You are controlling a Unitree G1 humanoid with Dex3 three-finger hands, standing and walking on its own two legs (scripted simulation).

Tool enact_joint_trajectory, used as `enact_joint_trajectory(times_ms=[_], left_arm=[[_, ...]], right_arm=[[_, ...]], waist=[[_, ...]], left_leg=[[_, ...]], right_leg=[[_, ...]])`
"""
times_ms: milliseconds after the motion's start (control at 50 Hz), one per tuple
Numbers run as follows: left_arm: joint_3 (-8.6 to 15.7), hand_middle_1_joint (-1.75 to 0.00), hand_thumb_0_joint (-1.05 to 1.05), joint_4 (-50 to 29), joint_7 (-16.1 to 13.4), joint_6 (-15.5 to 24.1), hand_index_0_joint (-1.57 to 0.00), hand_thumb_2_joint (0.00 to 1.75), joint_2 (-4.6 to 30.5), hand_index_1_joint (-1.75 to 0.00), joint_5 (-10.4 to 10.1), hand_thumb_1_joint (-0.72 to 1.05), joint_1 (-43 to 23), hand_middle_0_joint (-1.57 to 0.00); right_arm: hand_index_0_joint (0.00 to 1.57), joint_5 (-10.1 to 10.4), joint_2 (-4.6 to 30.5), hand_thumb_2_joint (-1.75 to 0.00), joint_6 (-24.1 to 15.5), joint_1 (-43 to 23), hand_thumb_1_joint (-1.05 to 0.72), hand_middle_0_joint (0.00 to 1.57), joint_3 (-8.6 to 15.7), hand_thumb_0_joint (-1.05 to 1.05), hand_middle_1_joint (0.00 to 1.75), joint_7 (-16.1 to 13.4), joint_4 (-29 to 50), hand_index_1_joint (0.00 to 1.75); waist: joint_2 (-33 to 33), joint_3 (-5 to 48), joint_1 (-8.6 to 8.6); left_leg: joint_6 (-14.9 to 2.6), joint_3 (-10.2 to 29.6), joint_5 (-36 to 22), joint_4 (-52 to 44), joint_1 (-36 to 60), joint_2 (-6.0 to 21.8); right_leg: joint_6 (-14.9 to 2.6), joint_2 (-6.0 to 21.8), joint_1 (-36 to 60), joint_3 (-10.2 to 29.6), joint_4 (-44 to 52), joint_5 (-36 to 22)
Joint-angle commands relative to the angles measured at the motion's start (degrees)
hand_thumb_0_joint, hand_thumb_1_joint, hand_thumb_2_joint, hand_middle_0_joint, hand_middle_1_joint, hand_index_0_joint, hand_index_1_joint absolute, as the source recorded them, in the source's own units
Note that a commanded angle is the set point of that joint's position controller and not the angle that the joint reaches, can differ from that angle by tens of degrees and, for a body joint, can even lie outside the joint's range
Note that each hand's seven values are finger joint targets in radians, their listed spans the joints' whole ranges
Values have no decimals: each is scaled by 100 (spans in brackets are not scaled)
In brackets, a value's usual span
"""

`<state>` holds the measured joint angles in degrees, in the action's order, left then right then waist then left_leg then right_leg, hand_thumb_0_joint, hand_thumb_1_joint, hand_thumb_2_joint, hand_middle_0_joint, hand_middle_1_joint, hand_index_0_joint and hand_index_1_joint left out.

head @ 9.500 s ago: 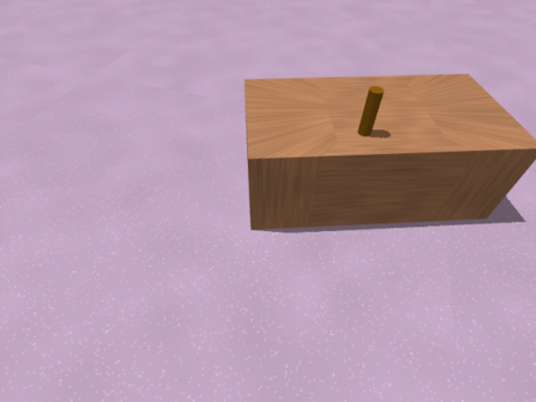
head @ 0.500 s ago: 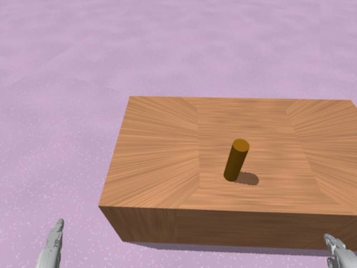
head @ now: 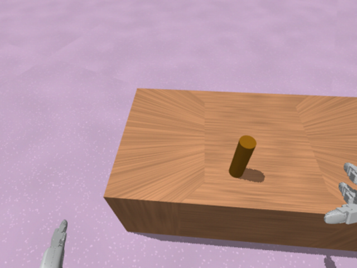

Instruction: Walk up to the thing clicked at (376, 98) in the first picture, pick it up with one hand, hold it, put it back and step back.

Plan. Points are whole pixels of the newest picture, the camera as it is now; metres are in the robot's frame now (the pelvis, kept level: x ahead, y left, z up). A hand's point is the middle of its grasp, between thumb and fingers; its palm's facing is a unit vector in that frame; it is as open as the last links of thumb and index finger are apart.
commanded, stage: go down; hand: right
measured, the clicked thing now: (241, 158) +0.51 -0.20 -0.18
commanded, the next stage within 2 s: approach in 0.80 s
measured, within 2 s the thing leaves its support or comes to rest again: neither
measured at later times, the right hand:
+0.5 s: hand (348, 162) +0.36 -0.37 +0.05, palm faces +0.24 +0.97 -0.08, open 17.7 cm
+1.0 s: hand (352, 148) +0.39 -0.38 +0.06, palm faces +0.24 +0.97 -0.04, open 17.7 cm
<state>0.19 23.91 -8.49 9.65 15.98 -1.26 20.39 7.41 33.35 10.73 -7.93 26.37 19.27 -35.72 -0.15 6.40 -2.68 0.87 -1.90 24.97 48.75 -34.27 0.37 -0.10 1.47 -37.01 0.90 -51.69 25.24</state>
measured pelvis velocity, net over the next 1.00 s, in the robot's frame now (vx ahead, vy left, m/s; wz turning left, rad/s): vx -0.01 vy -0.01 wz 0.02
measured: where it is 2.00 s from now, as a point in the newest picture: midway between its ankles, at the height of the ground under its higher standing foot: outside the picture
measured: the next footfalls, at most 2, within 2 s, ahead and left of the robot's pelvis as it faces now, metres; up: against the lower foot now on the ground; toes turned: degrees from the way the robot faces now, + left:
none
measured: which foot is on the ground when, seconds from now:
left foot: down 0.00-1.00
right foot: down 0.00-1.00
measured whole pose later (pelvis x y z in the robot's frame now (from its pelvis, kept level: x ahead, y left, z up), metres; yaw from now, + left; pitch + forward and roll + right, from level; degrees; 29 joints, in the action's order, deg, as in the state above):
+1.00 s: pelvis -0.01 -0.01 -0.01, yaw +1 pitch +17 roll +3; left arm -2.2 23.8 -5.9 7.4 15.5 0.4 16.7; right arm 7.3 48.4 -11.8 -33.9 36.0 28.2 -67.4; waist 1.9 6.9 -6.9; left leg 1.1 -2.3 23.2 48.7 -42.2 -0.7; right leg -0.5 2.4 -46.0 1.5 -54.0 24.8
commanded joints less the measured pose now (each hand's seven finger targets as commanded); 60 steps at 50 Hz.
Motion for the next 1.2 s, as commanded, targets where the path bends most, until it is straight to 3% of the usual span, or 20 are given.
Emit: enact_joint_trajectory(times_ms=[0,140,180,220,280,360,420,480,540,620,700,760,780,800,820,880,960,1040,1100,1180], left_arm=[[426,-5,0,-952,-9,337,-5,5,887,-5,47,-55,-386,-5],[527,-5,0,-476,-64,281,-5,6,961,-5,92,-55,-115,-5],[293,-5,0,-547,-21,302,-5,5,815,-5,114,-54,-284,-5],[214,-5,0,-316,-16,281,-5,5,717,-5,124,-55,-215,-5],[259,-5,0,-510,-14,281,-5,5,847,-5,140,-54,-311,-5],[406,-5,0,-728,-28,232,-5,4,1074,-5,131,-53,-299,-5],[163,-5,0,-735,39,191,-5,5,789,-5,116,-53,-357,-5],[218,-5,0,-762,70,163,-5,5,805,-5,132,-54,-373,-5],[231,-5,0,-768,95,173,-5,5,814,-5,144,-54,-387,-5],[405,-5,0,-744,91,149,-5,5,1065,-5,147,-54,-241,-5],[280,-5,0,-1076,105,151,-5,5,964,-5,124,-54,-431,-5],[295,-5,0,-454,139,60,-5,5,907,-5,139,-54,34,-5],[292,-5,0,-761,155,96,-5,5,953,-5,143,-54,-227,-5],[454,-5,0,-989,143,113,-5,5,1160,-5,158,-53,-367,-5],[399,-5,0,-999,143,93,-4,6,1101,-5,170,-55,-375,-5],[245,-3,0,-696,184,39,-3,7,857,-5,151,-57,-257,-4],[216,-4,0,-845,197,101,-3,5,899,-5,191,-56,-513,-4],[26,-4,0,-1059,317,214,-3,5,696,-5,209,-56,-581,-4],[304,-4,0,-1685,347,271,-3,6,969,-5,248,-57,-242,-4],[620,-4,0,-1760,457,275,-3,6,1091,-5,344,-57,169,-4]], right_arm=[[5,31,2432,-2,-799,-1469,57,5,974,0,5,126,789,5],[5,150,2423,-2,-1448,-2310,58,5,903,0,5,391,-281,5],[5,131,2368,-2,-1576,-2543,60,5,758,0,5,510,-617,5],[5,122,2781,-2,-1716,-2971,59,5,927,0,5,573,-472,5],[5,130,2833,-2,-1842,-3044,61,5,907,0,5,662,-905,5],[5,142,3226,-1,-1999,-3348,61,5,1114,0,5,682,-1131,5],[5,143,3318,-1,-2134,-3492,61,5,1189,0,5,677,-1263,5],[5,80,3290,0,-2206,-3559,61,5,1115,0,4,698,-1589,4],[5,102,3323,-1,-2289,-3822,61,5,1074,0,5,791,-1576,5],[5,141,3513,-1,-2340,-3866,61,5,1179,0,5,837,-1764,5],[5,149,3712,-1,-2452,-4269,61,5,1234,0,5,845,-1518,5],[5,125,3629,-1,-2427,-3807,60,5,1251,0,5,844,-2052,5],[5,124,3419,-2,-2412,-3693,60,5,1110,0,5,858,-2177,5],[5,132,3848,-2,-2504,-4238,61,5,1306,0,5,848,-1585,5],[5,90,3903,-2,-2517,-4337,61,5,1325,0,5,849,-1556,5],[5,127,3654,-1,-2522,-4152,61,4,1277,0,5,886,-1968,5],[6,175,3461,-2,-2703,-4337,61,5,1181,0,5,962,-2198,5],[5,347,2833,-2,-3128,-4153,61,4,1011,0,5,1044,-2832,5],[5,446,2954,-3,-3549,-4262,61,4,1237,0,5,1000,-2668,5],[6,487,2752,-2,-3966,-4313,61,4,1305,0,5,886,-2834,5]], waist=[[-709,1490,256],[-715,1375,-56],[-809,1401,-64],[-985,1540,-29],[-852,1611,-134],[-777,1816,-113],[-866,1556,5],[-856,1578,-64],[-1069,1942,-147],[-978,2051,-217],[-1074,2207,-220],[-1119,1738,-175],[-968,1876,-201],[-1124,2196,-210],[-1299,2423,-180],[-1234,2091,-172],[-1014,1991,-354],[-510,1792,-579],[-565,2334,-715],[-817,2194,-900]], left_leg=[[-174,-34,-1764,-534,599,-75],[-194,30,-1644,-583,234,-96],[-205,28,-1606,-583,133,-102],[-205,54,-1668,-588,128,-89],[-197,27,-1644,-605,115,-112],[-185,11,-1708,-641,239,-133],[-207,50,-1527,-649,199,-122],[-216,75,-1562,-613,164,-122],[-231,32,-1702,-507,-58,-165],[-219,22,-1631,-532,-72,-175],[-217,-4,-1537,-551,-112,-201],[-228,10,-1556,-511,-290,-184],[-220,-9,-1665,-489,-217,-193],[-226,-20,-1686,-485,-182,-202],[-243,-17,-1753,-455,-156,-203],[-240,-25,-1791,-416,-229,-210],[-225,-9,-1714,-335,-499,-200],[-179,25,-1537,-91,-834,-199],[-152,38,-1605,165,-958,-216],[-154,-7,-1532,730,-1765,-257]], right_leg=[[-28,-32,1116,162,745,-2304],[-98,-31,1149,138,756,-2078],[-90,-17,1163,152,745,-2118],[-108,-36,1166,128,714,-2080],[-112,-39,1135,150,725,-1959],[-111,-54,1240,162,726,-2016],[-127,-72,889,147,747,-1766],[-132,-71,798,127,690,-1753],[-63,-4,1100,188,586,-2258],[-94,-21,1100,200,557,-2045],[-72,9,1227,229,583,-2024],[-79,-34,913,199,534,-2041],[-84,-24,943,207,523,-2139],[-44,21,1149,254,506,-2288],[-17,43,1339,262,468,-2601],[-23,24,1135,269,389,-2775],[-73,43,806,266,296,-2318],[-161,-3,122,250,-29,-1753],[-149,-24,241,255,-305,-1875],[-91,15,-36,338,-876,-2453]])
